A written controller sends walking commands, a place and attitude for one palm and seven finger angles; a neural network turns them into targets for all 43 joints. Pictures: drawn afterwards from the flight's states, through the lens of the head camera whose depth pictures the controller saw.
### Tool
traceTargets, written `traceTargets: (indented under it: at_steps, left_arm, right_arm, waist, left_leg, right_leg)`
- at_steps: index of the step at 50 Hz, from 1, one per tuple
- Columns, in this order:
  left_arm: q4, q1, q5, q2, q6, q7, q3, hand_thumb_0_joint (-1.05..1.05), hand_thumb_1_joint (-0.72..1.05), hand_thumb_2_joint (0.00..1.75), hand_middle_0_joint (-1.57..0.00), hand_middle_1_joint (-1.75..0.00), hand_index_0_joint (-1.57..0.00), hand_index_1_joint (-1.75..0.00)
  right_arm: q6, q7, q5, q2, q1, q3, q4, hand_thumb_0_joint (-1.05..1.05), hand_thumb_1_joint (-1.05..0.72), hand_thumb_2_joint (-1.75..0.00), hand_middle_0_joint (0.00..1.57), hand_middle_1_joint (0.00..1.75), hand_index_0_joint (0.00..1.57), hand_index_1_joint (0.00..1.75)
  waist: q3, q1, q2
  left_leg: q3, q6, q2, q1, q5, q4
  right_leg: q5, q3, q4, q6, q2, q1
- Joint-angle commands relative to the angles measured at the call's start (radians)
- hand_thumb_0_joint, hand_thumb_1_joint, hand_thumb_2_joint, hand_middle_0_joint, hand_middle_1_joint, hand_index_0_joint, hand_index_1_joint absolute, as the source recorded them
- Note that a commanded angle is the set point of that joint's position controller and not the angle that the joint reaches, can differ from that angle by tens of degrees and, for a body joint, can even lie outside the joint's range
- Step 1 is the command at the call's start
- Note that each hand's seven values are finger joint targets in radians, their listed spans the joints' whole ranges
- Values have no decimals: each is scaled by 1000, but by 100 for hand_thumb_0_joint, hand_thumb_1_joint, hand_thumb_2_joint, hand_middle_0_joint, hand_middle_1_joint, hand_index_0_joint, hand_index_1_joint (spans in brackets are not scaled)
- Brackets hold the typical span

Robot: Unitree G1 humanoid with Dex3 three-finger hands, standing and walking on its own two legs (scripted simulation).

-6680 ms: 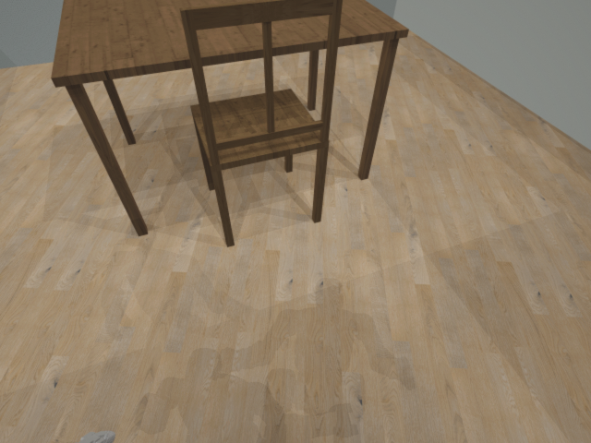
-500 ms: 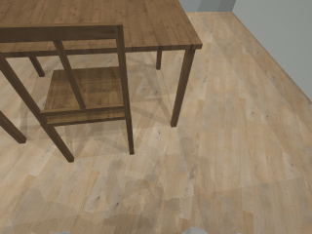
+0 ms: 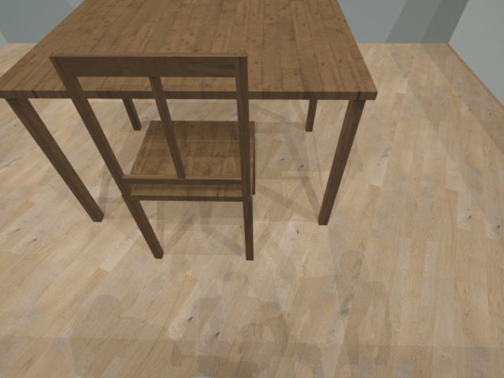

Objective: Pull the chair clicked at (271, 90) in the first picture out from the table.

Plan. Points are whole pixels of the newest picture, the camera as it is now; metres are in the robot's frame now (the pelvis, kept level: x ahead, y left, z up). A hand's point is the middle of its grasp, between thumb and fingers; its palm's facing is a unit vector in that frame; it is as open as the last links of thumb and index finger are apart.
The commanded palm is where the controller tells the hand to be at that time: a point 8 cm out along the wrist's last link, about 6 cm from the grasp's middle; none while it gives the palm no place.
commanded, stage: take the last steps up to it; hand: left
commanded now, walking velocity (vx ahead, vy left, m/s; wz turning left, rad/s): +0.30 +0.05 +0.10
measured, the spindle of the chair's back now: (170, 134) +0.71 +0.28 -0.06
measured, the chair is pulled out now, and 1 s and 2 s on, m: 0.00 0.00 0.00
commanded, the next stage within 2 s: come to a stop and stand still in 0.66 s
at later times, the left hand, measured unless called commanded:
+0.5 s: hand (135, 371) +0.16 +0.24 -0.18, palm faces +0.05 -0.98 -0.17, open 7.4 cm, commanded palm none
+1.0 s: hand (168, 296) +0.30 +0.21 -0.17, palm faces +0.08 -0.97 -0.22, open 7.3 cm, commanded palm none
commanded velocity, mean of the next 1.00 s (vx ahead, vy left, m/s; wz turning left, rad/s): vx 0.11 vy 0.01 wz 0.00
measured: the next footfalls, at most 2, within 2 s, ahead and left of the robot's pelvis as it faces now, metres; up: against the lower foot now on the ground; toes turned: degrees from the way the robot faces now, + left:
left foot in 0.12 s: +0.03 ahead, +0.14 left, +0.00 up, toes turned +5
right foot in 0.64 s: +0.32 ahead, -0.06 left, +0.00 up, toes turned -5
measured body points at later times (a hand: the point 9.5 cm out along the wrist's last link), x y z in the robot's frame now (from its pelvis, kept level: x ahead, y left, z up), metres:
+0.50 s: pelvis +0.12 +0.06 +0.00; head +0.13 +0.06 +0.45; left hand +0.16 +0.29 -0.16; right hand +0.04 -0.15 -0.16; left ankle -0.01 +0.14 -0.74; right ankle +0.21 -0.07 -0.69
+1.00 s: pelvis +0.27 +0.03 -0.01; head +0.28 +0.02 +0.44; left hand +0.30 +0.26 -0.16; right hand +0.35 -0.20 -0.16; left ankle +0.33 +0.16 -0.73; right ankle +0.28 -0.06 -0.74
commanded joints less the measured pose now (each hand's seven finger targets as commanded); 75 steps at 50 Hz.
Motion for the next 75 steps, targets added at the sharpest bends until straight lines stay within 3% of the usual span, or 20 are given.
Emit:
traceTargets:
  at_steps: [1,4,6,7,14,26,29,31,32,33,39,49,53,56,63,64,66,68,70,75]
  left_arm:
    - [-4,85,7,238,-25,9,63,0,90,90,-20,-30,-20,-30]
    - [11,33,-6,217,-15,1,57,0,90,90,-20,-30,-20,-30]
    - [-30,13,-13,100,-5,-16,32,0,90,90,-20,-30,-20,-30]
    - [-62,-65,-3,112,-10,-14,27,0,90,90,-20,-30,-20,-30]
    - [49,40,-3,98,-16,-30,23,0,90,90,-20,-30,-20,-30]
    - [-20,-184,-15,49,-23,-25,20,0,90,90,-20,-30,-20,-30]
    - [24,-17,-13,61,-37,-17,30,0,90,90,-20,-30,-20,-30]
    - [100,241,-2,155,-60,-2,56,0,90,90,-20,-30,-20,-30]
    - [117,309,-7,239,-64,6,78,0,90,90,-20,-30,-20,-30]
    - [111,269,-25,253,-61,6,78,0,90,90,-20,-30,-20,-30]
    - [51,-33,-9,74,-64,21,24,0,90,90,-20,-30,-20,-30]
    - [60,6,-12,149,0,35,40,0,90,90,-20,-30,-20,-30]
    - [31,45,-19,82,26,44,27,0,90,90,-20,-30,-20,-30]
    - [44,51,-20,97,44,42,36,0,90,90,-20,-30,-20,-30]
    - [37,78,-15,52,36,27,17,0,90,90,-20,-30,-20,-30]
    - [50,135,-13,86,5,47,-6,0,90,90,-20,-30,-20,-30]
    - [-38,79,8,195,-20,44,20,0,90,90,-20,-30,-20,-30]
    - [-70,35,14,209,-23,45,28,0,90,90,-20,-30,-20,-30]
    - [-68,21,0,163,-25,50,27,0,90,90,-20,-30,-20,-30]
    - [-73,72,-7,121,20,39,17,0,90,90,-20,-30,-20,-30]
  right_arm:
    - [-52,14,3,-40,-79,6,-105,0,-90,-90,20,30,20,30]
    - [-74,2,0,-42,83,12,-47,0,-90,-90,20,30,20,30]
    - [-81,-16,-11,-197,246,-23,-13,0,-90,-90,20,30,20,30]
    - [-80,-25,-9,-214,270,-24,-9,0,-90,-90,20,30,20,30]
    - [-134,-44,13,-64,177,29,7,0,-90,-90,20,30,20,30]
    - [-144,-60,-1,-28,317,28,125,0,-90,-90,20,30,20,30]
    - [-141,-62,2,-59,284,23,131,0,-90,-90,20,30,20,30]
    - [-142,-51,18,-36,285,22,120,0,-90,-90,20,30,20,30]
    - [-151,-48,31,18,342,25,100,0,-90,-90,20,30,20,30]
    - [-141,-51,31,11,305,26,93,0,-90,-90,20,30,20,30]
    - [-87,-37,0,84,245,36,75,0,-90,-90,20,30,20,30]
    - [-44,-46,12,12,66,19,12,0,-90,-90,20,30,20,30]
    - [-49,-51,2,-94,58,5,-23,0,-90,-90,20,30,20,30]
    - [-49,-67,-2,-93,-45,9,-56,0,-90,-90,20,30,20,30]
    - [-44,-52,-3,-96,-52,-7,-61,0,-90,-90,20,30,20,30]
    - [-65,-53,12,-157,-49,-31,-71,0,-90,-90,20,30,20,30]
    - [-48,-11,-1,8,-47,12,-161,0,-90,-90,20,30,20,30]
    - [-52,-9,4,17,-10,9,-172,0,-90,-90,20,30,20,30]
    - [-62,-22,9,1,4,16,-174,0,-90,-90,20,30,20,30]
    - [-48,-25,-7,-72,45,12,-135,0,-90,-90,20,30,20,30]
  waist:
    - [-14,45,-189]
    - [-21,-35,-111]
    - [-16,-101,336]
    - [47,-123,288]
    - [37,-12,93]
    - [131,-56,86]
    - [39,26,67]
    - [-125,125,-48]
    - [-229,105,-228]
    - [-248,94,-189]
    - [-32,-59,-56]
    - [-41,-15,-147]
    - [-30,-6,170]
    - [-53,12,191]
    - [-132,-14,156]
    - [-165,17,15]
    - [-69,0,-207]
    - [-121,-44,-89]
    - [-90,-42,-299]
    - [144,-25,144]
  left_leg:
    - [52,32,1,-18,-28,-179]
    - [101,48,-32,297,115,-460]
    - [-374,167,288,452,-208,-688]
    - [-501,241,360,351,-290,-775]
    - [-121,212,188,341,382,-729]
    - [-59,214,230,378,755,-648]
    - [-7,182,204,360,1037,-447]
    - [41,115,103,127,782,-43]
    - [87,72,-60,-94,18,302]
    - [-20,83,-37,-100,-133,460]
    - [-1,40,73,-26,52,188]
    - [33,1,10,120,235,-317]
    - [-186,159,285,191,913,-507]
    - [-226,263,320,93,763,-563]
    - [-168,216,252,178,398,-579]
    - [-60,122,199,298,724,-273]
    - [60,44,-5,-105,35,-110]
    - [69,43,-46,-70,18,-41]
    - [53,63,-14,-17,106,-153]
    - [-208,130,106,-124,-179,-531]
  right_leg:
    - [-150,258,-253,-149,-263,39]
    - [-268,141,-144,-77,-171,-162]
    - [-317,-42,314,16,27,-472]
    - [-319,44,459,1,20,-528]
    - [20,103,607,22,-22,-475]
    - [38,64,268,-26,3,-418]
    - [50,6,154,-67,85,-155]
    - [283,165,59,-125,-20,267]
    - [521,598,-61,-270,-326,414]
    - [408,676,-157,-330,-377,313]
    - [430,213,-226,-194,-189,-166]
    - [591,201,-44,-140,-154,-54]
    - [-80,74,207,-5,55,-140]
    - [-340,177,566,4,74,-162]
    - [-253,121,301,19,55,-133]
    - [-111,195,-1,6,33,-205]
    - [247,436,-124,-99,-170,-73]
    - [398,347,-16,-147,-117,-32]
    - [448,318,48,-137,-111,-63]
    - [-341,156,88,-39,89,-233]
